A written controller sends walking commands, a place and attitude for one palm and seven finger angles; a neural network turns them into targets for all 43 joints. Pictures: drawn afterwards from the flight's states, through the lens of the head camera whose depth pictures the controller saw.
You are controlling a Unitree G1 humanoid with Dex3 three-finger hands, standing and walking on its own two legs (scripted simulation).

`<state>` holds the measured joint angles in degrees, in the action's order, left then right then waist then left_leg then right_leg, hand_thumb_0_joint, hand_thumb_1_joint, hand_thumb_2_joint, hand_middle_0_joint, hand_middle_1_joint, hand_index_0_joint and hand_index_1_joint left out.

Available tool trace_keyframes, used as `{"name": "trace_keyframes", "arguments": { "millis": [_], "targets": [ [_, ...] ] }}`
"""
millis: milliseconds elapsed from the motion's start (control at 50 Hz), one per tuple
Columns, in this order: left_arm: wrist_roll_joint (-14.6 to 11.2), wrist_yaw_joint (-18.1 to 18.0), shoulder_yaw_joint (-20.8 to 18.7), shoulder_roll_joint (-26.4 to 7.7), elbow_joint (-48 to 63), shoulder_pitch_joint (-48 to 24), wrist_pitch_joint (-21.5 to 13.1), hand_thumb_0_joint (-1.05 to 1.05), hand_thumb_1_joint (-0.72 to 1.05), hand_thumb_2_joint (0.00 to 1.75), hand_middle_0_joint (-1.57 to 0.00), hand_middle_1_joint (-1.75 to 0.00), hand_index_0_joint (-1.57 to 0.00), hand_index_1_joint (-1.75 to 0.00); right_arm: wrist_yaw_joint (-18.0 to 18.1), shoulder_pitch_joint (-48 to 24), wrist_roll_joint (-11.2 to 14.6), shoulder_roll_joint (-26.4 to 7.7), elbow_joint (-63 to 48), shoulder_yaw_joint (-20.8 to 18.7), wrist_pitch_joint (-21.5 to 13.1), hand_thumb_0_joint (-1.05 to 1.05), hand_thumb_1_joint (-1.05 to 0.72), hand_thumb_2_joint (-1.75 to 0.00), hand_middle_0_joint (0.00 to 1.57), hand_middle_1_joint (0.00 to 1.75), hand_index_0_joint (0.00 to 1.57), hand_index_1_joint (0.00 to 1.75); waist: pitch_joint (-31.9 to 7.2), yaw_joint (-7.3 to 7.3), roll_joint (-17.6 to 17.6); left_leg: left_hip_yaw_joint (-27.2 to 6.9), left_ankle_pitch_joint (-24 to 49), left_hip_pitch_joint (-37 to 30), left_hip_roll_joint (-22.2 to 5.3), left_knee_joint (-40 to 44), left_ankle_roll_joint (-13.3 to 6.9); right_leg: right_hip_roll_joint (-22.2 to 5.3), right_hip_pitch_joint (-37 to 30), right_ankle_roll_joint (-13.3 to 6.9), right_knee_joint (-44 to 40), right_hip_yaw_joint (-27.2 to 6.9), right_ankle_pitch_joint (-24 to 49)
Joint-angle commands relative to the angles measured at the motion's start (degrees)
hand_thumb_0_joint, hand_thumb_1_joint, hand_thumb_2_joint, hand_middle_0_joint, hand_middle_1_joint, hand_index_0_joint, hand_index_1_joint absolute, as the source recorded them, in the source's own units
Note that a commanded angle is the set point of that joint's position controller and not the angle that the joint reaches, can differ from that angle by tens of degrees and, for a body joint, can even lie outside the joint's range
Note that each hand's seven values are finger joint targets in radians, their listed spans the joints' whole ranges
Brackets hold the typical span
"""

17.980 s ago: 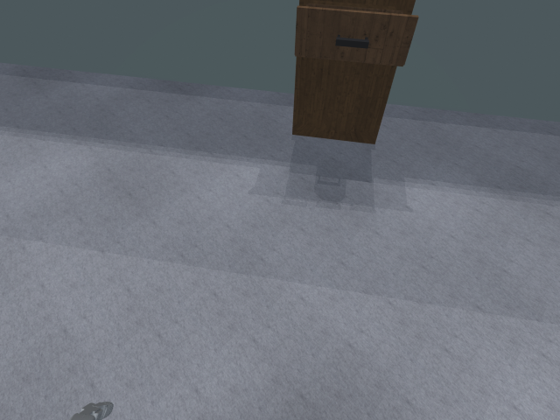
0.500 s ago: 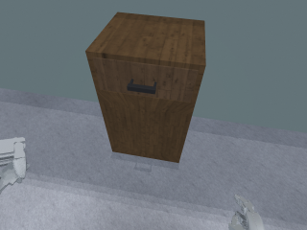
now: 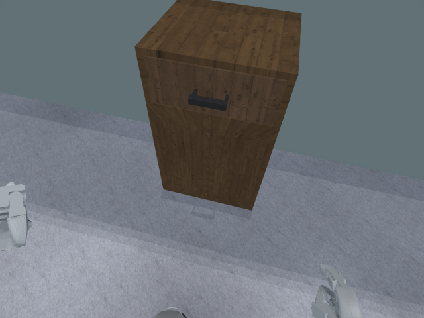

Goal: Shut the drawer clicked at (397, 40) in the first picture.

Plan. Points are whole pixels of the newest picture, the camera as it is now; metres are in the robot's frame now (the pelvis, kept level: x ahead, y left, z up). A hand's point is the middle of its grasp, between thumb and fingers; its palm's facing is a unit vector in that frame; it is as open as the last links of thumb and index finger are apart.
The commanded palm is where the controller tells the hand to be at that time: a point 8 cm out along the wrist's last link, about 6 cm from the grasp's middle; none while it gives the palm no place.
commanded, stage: step back with the hand held close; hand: left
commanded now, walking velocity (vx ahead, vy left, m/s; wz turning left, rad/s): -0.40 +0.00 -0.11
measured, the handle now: (209, 98) +0.75 +0.05 -0.05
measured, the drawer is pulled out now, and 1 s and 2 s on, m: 0.00 0.00 0.00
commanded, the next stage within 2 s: stop stepping back and stand still in 0.30 s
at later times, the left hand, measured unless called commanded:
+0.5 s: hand out of the picture +0.11 +0.23 +0.19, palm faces +0.28 -0.87 -0.41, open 3.2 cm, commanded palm +0.05 +0.28 +0.19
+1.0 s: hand out of the picture +0.04 +0.24 +0.18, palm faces +0.36 -0.84 -0.40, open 3.2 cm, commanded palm -0.02 +0.28 +0.19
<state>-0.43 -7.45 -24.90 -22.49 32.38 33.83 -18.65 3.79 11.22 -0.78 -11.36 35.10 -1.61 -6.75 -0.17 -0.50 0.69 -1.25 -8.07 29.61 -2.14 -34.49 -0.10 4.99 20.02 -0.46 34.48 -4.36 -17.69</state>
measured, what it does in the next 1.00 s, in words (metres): walks backwards: right foot, then left foot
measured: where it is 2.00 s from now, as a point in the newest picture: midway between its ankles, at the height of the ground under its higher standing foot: outside the picture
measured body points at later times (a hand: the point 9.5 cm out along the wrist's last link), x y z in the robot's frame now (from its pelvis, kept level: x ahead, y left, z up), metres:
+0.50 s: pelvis -0.10 +0.02 +0.01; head -0.10 +0.04 +0.46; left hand +0.08 +0.27 +0.21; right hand +0.04 -0.23 -0.06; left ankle -0.05 +0.10 -0.72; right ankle -0.14 -0.11 -0.72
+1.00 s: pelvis -0.17 +0.02 +0.01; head -0.21 +0.02 +0.45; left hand +0.02 +0.29 +0.20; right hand -0.06 -0.24 -0.07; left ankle -0.10 +0.12 -0.72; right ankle -0.17 -0.08 -0.71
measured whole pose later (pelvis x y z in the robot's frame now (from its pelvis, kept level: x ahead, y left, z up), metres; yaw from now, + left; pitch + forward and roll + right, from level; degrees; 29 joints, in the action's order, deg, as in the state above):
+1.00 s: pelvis -0.17 +0.02 +0.01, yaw -5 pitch -2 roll +0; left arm -0.2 -9.1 -20.8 -19.9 26.7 31.7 -11.7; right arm 6.0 16.3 -0.8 -12.3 37.6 0.0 -8.1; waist -2.9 -1.3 -0.3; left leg 1.7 -12.1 18.6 0.3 -32.0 -1.9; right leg 1.3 17.0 -1.1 39.9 1.2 -24.6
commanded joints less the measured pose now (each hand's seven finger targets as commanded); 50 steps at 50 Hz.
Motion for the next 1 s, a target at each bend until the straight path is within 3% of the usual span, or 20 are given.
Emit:
{"name": "trace_keyframes", "arguments": {
  "millis": [0,60,100,160,200,280,340,360,400,440,480,500,540,600,660,720,760,840,920,980],
  "targets": [
    [-1.15,-0.94,-5.34,-12.58,12.16,-1.79,-2.35,0.0,0.9,0.9,-1.4,-1.6,-1.4,-1.6,0.58,-4.41,0.49,-6.59,-7.87,-3.33,-1.88,0.0,-0.9,-0.9,0.2,0.3,0.2,0.3,-15.07,-0.92,-8.68,4.06,-0.63,-17.33,3.12,-3.77,-0.32,-14.74,-1.46,-0.04,-13.38,-8.72,38.72],
    [-1.59,-0.6,-5.52,-12.04,11.31,0.33,-1.45,0.0,0.9,0.9,-1.4,-1.6,-1.4,-1.6,1.13,-5.91,0.51,-6.86,-8.82,-2.57,-0.12,0.0,-0.9,-0.9,0.2,0.3,0.2,0.3,-9.29,-1.14,-4.1,1.63,9.08,-19.93,0.01,4.89,-1.32,-10.35,2.97,-1.04,-11.67,-4.67,27.81],
    [-1.57,0.0,-5.79,-12.1,12.33,0.28,-1.99,0.0,0.9,0.9,-1.4,-1.6,-1.4,-1.6,1.39,-7.16,0.26,-8.16,-9.82,-2.69,-0.19,0.0,-0.9,-0.9,0.2,0.3,0.2,0.3,-11.68,-0.05,8.29,-3.54,13.84,-18.89,-6.98,13.54,-3.52,-2.68,-0.93,1.84,-3.74,2.08,15.41],
    [-1.65,0.27,-6.07,-10.3,12.45,-0.67,-1.83,0.0,0.9,0.9,-1.4,-1.6,-1.4,-1.6,0.86,-6.41,-0.82,-8.28,-10.21,-3.0,-2.1,0.0,-0.9,-0.9,0.2,0.3,0.2,0.3,-8.48,0.45,13.57,-13.69,-14.4,-0.76,-18.25,26.9,-10.43,0.96,-8.53,1.7,21.79,0.77,-7.91],
    [-1.93,-0.27,-4.89,-8.8,12.1,-0.39,-1.0,0.0,0.9,0.9,-1.4,-1.6,-1.4,-1.6,0.28,-6.26,-0.26,-7.65,-9.64,-3.0,-2.73,0.0,-0.9,-0.9,0.2,0.3,0.2,0.3,-7.55,0.87,8.69,-9.29,-14.0,-3.03,-16.78,23.12,-9.42,-1.38,-6.41,1.15,16.83,0.86,-8.66],
    [-2.89,-0.43,-1.93,-7.82,13.0,-0.84,0.57,0.0,0.9,0.9,-1.4,-1.6,-1.4,-1.6,-0.5,-6.82,-0.26,-7.72,-8.64,-2.47,-2.72,0.0,-0.9,-0.9,0.2,0.3,0.2,0.3,-6.56,1.05,10.86,-3.38,-18.09,-7.45,-11.59,22.14,-3.18,-2.28,-6.62,-0.47,-5.62,5.84,-8.82],
    [-2.28,-1.08,-3.8,-12.39,14.31,-4.93,-0.94,0.0,0.9,0.9,-1.4,-1.6,-1.4,-1.6,-0.63,-4.26,-0.62,-5.95,-7.53,-1.76,-1.18,0.0,-0.9,-0.9,0.2,0.3,0.2,0.3,-7.11,-0.76,-4.69,4.67,-8.53,-22.01,-1.08,-0.78,1.92,-17.16,12.23,-6.4,-24.8,-12.64,-3.1],
    [-1.6,-1.66,-4.37,-14.04,14.86,-8.24,-1.14,0.0,0.9,0.9,-1.4,-1.6,-1.4,-1.6,-0.56,-4.42,-1.31,-5.87,-7.25,-1.22,-1.22,0.0,-0.9,-0.9,0.2,0.3,0.2,0.3,-7.14,-0.41,-7.69,5.75,-8.99,-22.55,1.27,-6.51,2.19,-20.61,14.88,-6.98,-25.86,-12.3,1.59],
    [-1.29,-1.43,-4.18,-13.61,13.83,-6.56,0.41,0.0,0.9,0.9,-1.4,-1.6,-1.4,-1.6,-0.04,-4.56,-0.13,-6.55,-7.97,-1.94,-1.42,0.0,-0.9,-0.9,0.2,0.3,0.2,0.3,-7.89,-0.72,-11.82,3.98,-8.34,-17.94,2.1,-11.66,1.02,-19.08,9.12,-6.73,-19.63,-8.29,14.48],
    [-1.77,-1.2,-3.62,-10.39,8.83,-0.05,2.02,0.0,0.9,0.9,-1.4,-1.6,-1.4,-1.6,0.74,-3.96,0.41,-6.26,-8.75,-0.32,-0.74,0.0,-0.9,-0.9,0.2,0.3,0.2,0.3,-5.66,-1.12,-3.81,2.56,-0.51,-17.94,-0.24,5.53,-0.46,-13.82,2.75,-3.23,-10.85,-1.84,19.85],
    [-1.92,-0.98,-3.49,-10.51,10.47,-0.11,1.63,0.0,0.9,0.9,-1.4,-1.6,-1.4,-1.6,1.4,-4.61,1.01,-8.79,-9.65,-0.26,-2.06,0.0,-0.9,-0.9,0.2,0.3,0.2,0.3,-7.31,0.45,9.02,-5.1,7.46,-19.39,-7.31,15.94,-2.86,-5.07,-1.03,0.75,-4.79,2.64,7.36],
    [-2.05,-0.97,-2.69,-9.92,8.26,1.22,1.73,0.0,0.9,0.9,-1.4,-1.6,-1.4,-1.6,1.46,-4.72,1.21,-9.04,-10.16,-0.42,-3.1,0.0,-0.9,-0.9,0.2,0.3,0.2,0.3,-8.89,0.72,7.76,-10.18,7.79,-20.23,-9.86,17.35,-3.37,-3.61,-2.34,0.96,-3.09,3.71,3.72],
    [-2.23,-0.92,-4.79,-11.18,12.43,2.6,1.53,0.0,0.9,0.9,-1.4,-1.6,-1.4,-1.6,1.46,-4.35,0.02,-8.05,-9.97,-0.07,-4.15,0.0,-0.9,-0.9,0.2,0.3,0.2,0.3,-8.77,0.7,12.04,-15.05,-11.08,-17.67,-11.63,25.7,-3.26,-3.18,-2.7,0.75,2.58,3.13,-6.85],
    [-1.83,-1.47,-4.68,-10.4,14.42,5.09,2.4,0.0,0.9,0.9,-1.4,-1.6,-1.4,-1.6,1.11,-4.3,0.19,-8.3,-10.59,0.1,-4.93,0.0,-0.9,-0.9,0.2,0.3,0.2,0.3,-6.38,0.59,8.06,-9.7,-25.54,-8.95,-8.93,26.43,-3.43,-3.37,-11.12,0.22,-5.79,5.11,-3.79],
    [-1.58,-1.67,-4.09,-9.94,11.54,5.86,3.07,0.0,0.9,0.9,-1.4,-1.6,-1.4,-1.6,1.1,-4.69,-0.33,-9.06,-10.51,-0.41,-3.92,0.0,-0.9,-0.9,0.2,0.3,0.2,0.3,-2.45,-0.41,4.83,-2.44,-23.38,-5.87,-3.12,18.86,-1.06,-5.32,-10.41,-1.36,-14.3,3.75,-8.21],
    [-1.91,-2.09,-5.17,-11.28,11.74,4.28,2.72,0.0,0.9,0.9,-1.4,-1.6,-1.4,-1.6,1.09,-2.37,-0.47,-8.29,-8.58,-1.15,-3.16,0.0,-0.9,-0.9,0.2,0.3,0.2,0.3,-2.46,-0.42,-6.96,1.29,-10.67,-13.0,0.73,-4.21,0.01,-17.9,3.59,-7.92,-24.5,-12.62,-21.64],
    [-1.78,-2.84,-4.38,-9.94,9.66,0.97,2.9,0.0,0.9,0.9,-1.4,-1.6,-1.4,-1.6,1.06,-0.62,-0.17,-7.59,-7.04,-0.84,-2.94,0.0,-0.9,-0.9,0.2,0.3,0.2,0.3,-2.22,-1.06,-7.22,1.24,-10.04,-11.4,0.4,-7.56,-0.38,-19.7,3.24,-8.7,-22.25,-12.93,-19.34],
    [-0.54,-2.87,-0.52,-7.45,7.13,-5.6,2.89,0.0,0.9,0.9,-1.4,-1.6,-1.4,-1.6,2.49,-1.38,0.07,-8.71,-6.62,-0.53,-4.1,0.0,-0.9,-0.9,0.2,0.3,0.2,0.3,3.1,-1.33,0.88,-1.55,-18.13,-16.33,-1.54,6.8,-3.51,-12.09,9.22,-4.11,-13.35,-4.84,-21.32],
    [0.77,-2.42,-1.36,-7.8,8.88,-6.59,2.76,0.0,0.9,0.9,-1.4,-1.6,-1.4,-1.6,2.78,-2.63,0.1,-8.32,-7.38,0.04,-4.94,0.0,-0.9,-0.9,0.2,0.3,0.2,0.3,3.82,-0.5,13.68,-20.17,-43.28,-1.89,-12.14,28.39,-7.59,-2.44,-1.49,-0.17,11.18,6.59,-9.87],
    [0.47,-1.98,-1.32,-7.6,8.03,-2.9,3.37,0.0,0.9,0.9,-1.4,-1.6,-1.4,-1.6,1.68,-3.09,-0.11,-7.92,-7.81,-0.12,-4.8,0.0,-0.9,-0.9,0.2,0.3,0.2,0.3,2.11,0.57,6.8,-11.14,-33.45,1.22,-8.71,23.11,-5.58,-3.28,-12.35,-0.85,-1.22,7.38,-8.63]
  ]
}}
